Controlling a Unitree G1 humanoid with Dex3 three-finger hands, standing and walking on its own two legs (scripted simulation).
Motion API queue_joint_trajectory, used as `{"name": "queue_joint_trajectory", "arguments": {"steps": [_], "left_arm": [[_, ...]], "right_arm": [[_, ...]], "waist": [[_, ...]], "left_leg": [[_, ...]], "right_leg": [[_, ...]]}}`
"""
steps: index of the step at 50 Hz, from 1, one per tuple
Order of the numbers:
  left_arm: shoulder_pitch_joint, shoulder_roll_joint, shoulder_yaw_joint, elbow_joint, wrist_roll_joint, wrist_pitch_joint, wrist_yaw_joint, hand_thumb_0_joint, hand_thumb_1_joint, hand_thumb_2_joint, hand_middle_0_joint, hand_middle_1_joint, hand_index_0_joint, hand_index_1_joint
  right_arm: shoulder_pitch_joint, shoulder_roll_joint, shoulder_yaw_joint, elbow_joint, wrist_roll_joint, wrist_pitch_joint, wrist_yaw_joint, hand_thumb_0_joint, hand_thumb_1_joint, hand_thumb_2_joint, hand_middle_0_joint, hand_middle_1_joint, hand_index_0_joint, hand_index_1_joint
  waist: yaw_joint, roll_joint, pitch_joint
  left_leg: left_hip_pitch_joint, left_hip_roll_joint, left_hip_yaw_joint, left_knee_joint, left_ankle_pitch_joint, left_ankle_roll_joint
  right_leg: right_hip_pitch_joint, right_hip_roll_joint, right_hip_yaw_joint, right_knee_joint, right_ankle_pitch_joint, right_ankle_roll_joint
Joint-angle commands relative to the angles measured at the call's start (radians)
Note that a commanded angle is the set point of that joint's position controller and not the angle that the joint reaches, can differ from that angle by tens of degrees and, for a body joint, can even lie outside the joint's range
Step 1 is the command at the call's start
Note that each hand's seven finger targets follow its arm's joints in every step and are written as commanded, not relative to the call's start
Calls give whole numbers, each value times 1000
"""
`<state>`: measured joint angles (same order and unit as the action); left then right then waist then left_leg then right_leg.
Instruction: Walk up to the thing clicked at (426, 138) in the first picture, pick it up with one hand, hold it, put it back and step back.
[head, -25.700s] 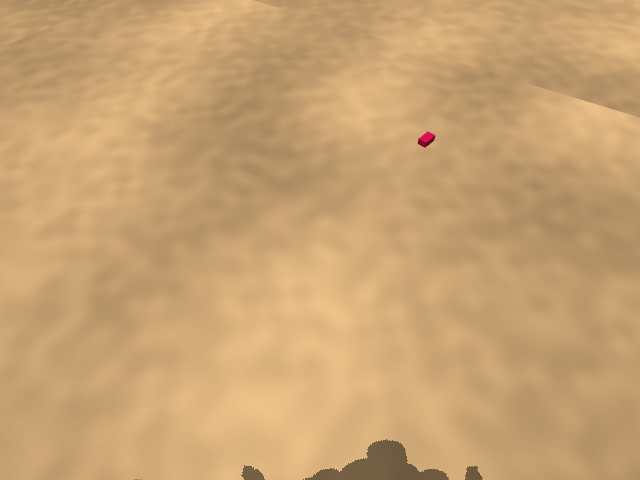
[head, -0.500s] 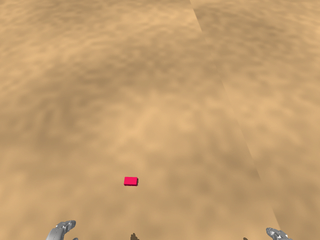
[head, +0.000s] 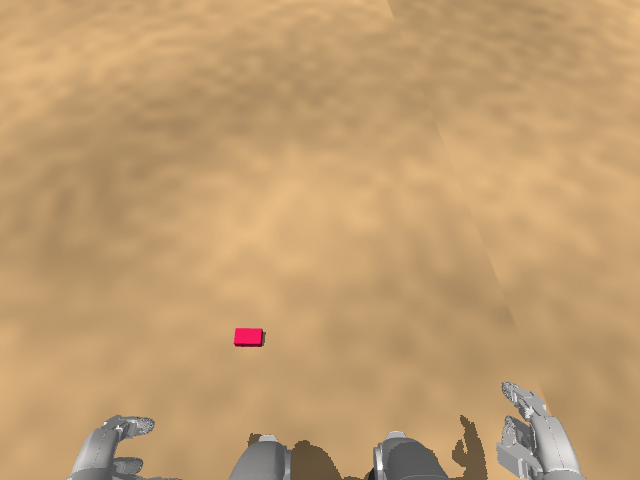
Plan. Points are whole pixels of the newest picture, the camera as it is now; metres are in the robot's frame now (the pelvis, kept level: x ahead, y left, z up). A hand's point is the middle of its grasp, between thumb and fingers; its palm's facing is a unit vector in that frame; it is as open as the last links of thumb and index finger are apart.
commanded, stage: rise first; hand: left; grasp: from above
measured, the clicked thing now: (248, 337) +0.49 +0.22 -0.70
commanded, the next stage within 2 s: none
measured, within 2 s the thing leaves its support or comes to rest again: neither
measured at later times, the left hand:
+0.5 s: hand (146, 479) +0.13 +0.26 -0.19, palm faces -0.24 -0.83 -0.50, open 12.1 cm
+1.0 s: hand (185, 391) +0.29 +0.29 -0.39, palm faces -0.49 -0.32 -0.81, open 11.8 cm
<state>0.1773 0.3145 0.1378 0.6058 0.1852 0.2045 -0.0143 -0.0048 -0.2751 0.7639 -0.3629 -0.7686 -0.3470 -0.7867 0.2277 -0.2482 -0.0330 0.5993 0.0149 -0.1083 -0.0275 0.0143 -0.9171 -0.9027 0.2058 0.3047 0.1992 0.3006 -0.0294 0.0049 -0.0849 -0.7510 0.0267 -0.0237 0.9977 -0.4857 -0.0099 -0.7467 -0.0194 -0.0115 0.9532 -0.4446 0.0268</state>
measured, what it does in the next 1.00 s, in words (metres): lowers itself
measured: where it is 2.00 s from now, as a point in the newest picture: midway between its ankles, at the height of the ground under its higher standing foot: outside the picture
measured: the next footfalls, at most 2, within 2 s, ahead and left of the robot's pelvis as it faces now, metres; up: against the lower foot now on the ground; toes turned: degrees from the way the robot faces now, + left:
none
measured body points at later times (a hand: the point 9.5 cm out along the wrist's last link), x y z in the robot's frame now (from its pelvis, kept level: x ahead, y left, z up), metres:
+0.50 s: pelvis -0.01 +0.00 -0.06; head +0.10 +0.01 +0.38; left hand +0.14 +0.30 -0.16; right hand +0.17 -0.25 -0.14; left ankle +0.00 +0.12 -0.68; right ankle +0.01 -0.14 -0.68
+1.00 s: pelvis -0.08 -0.01 -0.26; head +0.14 +0.00 +0.14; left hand +0.31 +0.30 -0.34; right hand +0.07 -0.29 -0.39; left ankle +0.00 +0.12 -0.68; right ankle +0.01 -0.14 -0.68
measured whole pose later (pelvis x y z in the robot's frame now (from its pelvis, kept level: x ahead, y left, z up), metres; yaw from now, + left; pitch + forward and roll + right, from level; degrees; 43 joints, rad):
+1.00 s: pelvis -0.08 -0.01 -0.26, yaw -1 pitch +34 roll -3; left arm -0.50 0.58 0.14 0.93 0.85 -0.19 0.08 -0.01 -0.19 0.67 -0.47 -0.71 -0.47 -0.72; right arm 0.10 -0.30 -0.05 0.69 -0.02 -0.15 0.06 0.01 -0.96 -0.92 0.20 0.30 0.20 0.30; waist -0.05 0.02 -0.14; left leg -1.92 0.01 -0.08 2.02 -0.70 -0.04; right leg -1.92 -0.02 -0.02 1.97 -0.66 0.01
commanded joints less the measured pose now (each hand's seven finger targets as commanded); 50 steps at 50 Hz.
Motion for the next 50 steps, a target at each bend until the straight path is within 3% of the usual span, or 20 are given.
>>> {"name": "queue_joint_trajectory", "arguments": {"steps": [1, 5, 9, 11, 15, 16, 20, 23, 26, 30, 31, 32, 35, 39, 42, 45, 50], "left_arm": [[33, 192, 58, -213, 10, 4, 12, 0, -283, 712, -423, -723, -405, -742], [86, 187, 54, -293, 19, 27, 17, 0, -278, 690, -435, -736, -425, -746], [127, 196, 61, -343, 32, 50, 21, 0, -261, 669, -453, -717, -443, -727], [138, 178, 45, -350, 36, 56, 20, 0, -225, 646, -476, -696, -467, -705], [163, 186, 54, -383, 48, 59, 24, 0, -225, 648, -464, -700, -457, -707], [184, 185, 52, -397, 51, 59, 26, 0, -249, 667, -448, -715, -439, -724], [97, 199, 42, -370, 81, 35, 29, 0, -249, 663, -468, -694, -454, -708], [-5, 227, 50, -285, 128, -18, 33, 0, -242, 661, -466, -684, -451, -699], [-98, 228, 21, -219, 187, -96, 30, 0, -259, 676, -454, -705, -441, -718], [-204, 288, 40, -148, 287, -197, 46, 0, -254, 682, -462, -716, -451, -728], [-253, 296, 31, -139, 311, -218, 50, 0, -250, 686, -456, -720, -445, -732], [-279, 321, 51, -103, 339, -235, 61, 0, -250, 683, -469, -717, -458, -729], [-329, 381, 85, -46, 411, -279, 87, 0, -247, 692, -460, -727, -451, -737], [-467, 423, 86, 30, 494, -325, 104, 0, -254, 706, -448, -740, -441, -749], [-630, 488, 92, 81, 557, -360, 117, 0, -204, 679, -469, -709, -465, -716], [-791, 543, 84, 135, 624, -399, 125, 0, -196, 673, -474, -707, -471, -712], [-945, 615, 78, 292, 726, -451, 138, 0, -137, 628, -518, -664, -520, -664]], "right_arm": [[-9, -147, -59, -145, -5, -60, -21, 0, -921, -904, 201, 300, 200, 300], [-12, -137, -54, -174, -7, -75, -29, 0, -942, -909, 201, 300, 200, 300], [0, -133, -54, -184, -8, -82, -34, 0, -953, -912, 201, 300, 200, 300], [-14, -133, -49, -192, -9, -87, -34, 0, -945, -910, 201, 300, 200, 300], [-17, -133, -51, -205, -9, -97, -33, 0, -942, -909, 201, 300, 200, 300], [-7, -126, -49, -204, -9, -98, -34, 0, -942, -909, 201, 300, 200, 300], [-22, -135, -48, -199, -8, -110, -32, 0, -949, -912, 201, 300, 200, 300], [-30, -141, -50, -186, -10, -126, -22, 0, -942, -910, 201, 300, 200, 300], [-42, -158, -57, -159, -11, -147, -6, 0, -947, -911, 201, 300, 200, 300], [-55, -176, -66, -124, -8, -161, 13, 0, -962, -916, 201, 300, 200, 300], [-59, -181, -69, -121, -7, -163, 17, 0, -958, -915, 201, 300, 200, 300], [-57, -187, -69, -107, -7, -163, 21, 0, -968, -917, 201, 300, 200, 300], [-53, -207, -78, -75, -7, -152, 31, 0, -963, -916, 201, 300, 200, 300], [-30, -211, -85, -31, -11, -124, 48, 0, -966, -919, 201, 300, 200, 300], [-11, -217, -96, -12, -21, -106, 56, 0, -952, -915, 201, 300, 200, 300], [23, -221, -95, 16, -29, -87, 66, 0, -954, -916, 201, 300, 200, 300], [54, -226, -86, 44, -45, -48, 77, 0, -960, -918, 201, 300, 200, 300]], "waist": [[-1, 65, -227], [-4, 61, -251], [-6, 66, -297], [-3, 73, -261], [-3, 75, -280], [-1, 80, -305], [-22, 75, -282], [-29, 53, -250], [-36, 70, -292], [-14, 89, -413], [-25, 83, -433], [-17, 86, -447], [6, 112, -536], [10, 92, -615], [-13, 41, -661], [-27, 41, -727], [-43, 13, -706]], "left_leg": [[91, -9, 5, -98, 295, 3], [43, -14, 6, -48, 273, 9], [22, -16, 10, 6, 330, 11], [-6, -11, -3, 0, 286, 6], [-34, -11, -11, 30, 265, 6], [-35, -16, -2, 50, 296, 9], [-101, -12, -17, 94, 247, 9], [-218, -19, -16, 156, 104, 18], [-292, -22, -17, 233, 53, 16], [-382, -28, -15, 355, 70, 12], [-418, -31, -12, 386, 58, 14], [-448, -33, -16, 409, 53, 13], [-485, -35, -15, 492, 127, 10], [-585, -39, 2, 619, 170, 21], [-699, -43, 15, 704, 87, 34], [-759, -42, 24, 780, 71, 41], [-904, -47, 36, 867, -27, 50]], "right_leg": [[62, 34, -31, -51, 201, -43], [37, 29, -27, -20, 197, -44], [22, 27, -26, 19, 253, -43], [-23, 30, -33, 39, 195, -46], [-57, 32, -35, 75, 174, -47], [-50, 31, -33, 78, 209, -47], [-141, 32, -33, 136, 161, -50], [-246, 31, -25, 191, 53, -49], [-356, 28, -16, 287, 15, -52], [-455, 23, -5, 420, 32, -54], [-485, 23, -3, 444, 28, -53], [-513, 23, -5, 477, 25, -54], [-590, 23, -7, 570, 70, -60], [-646, 22, -11, 657, 110, -59], [-670, 25, -10, 691, 66, -50], [-681, 23, -7, 734, 64, -44], [-742, 27, -17, 777, -40, -37]]}}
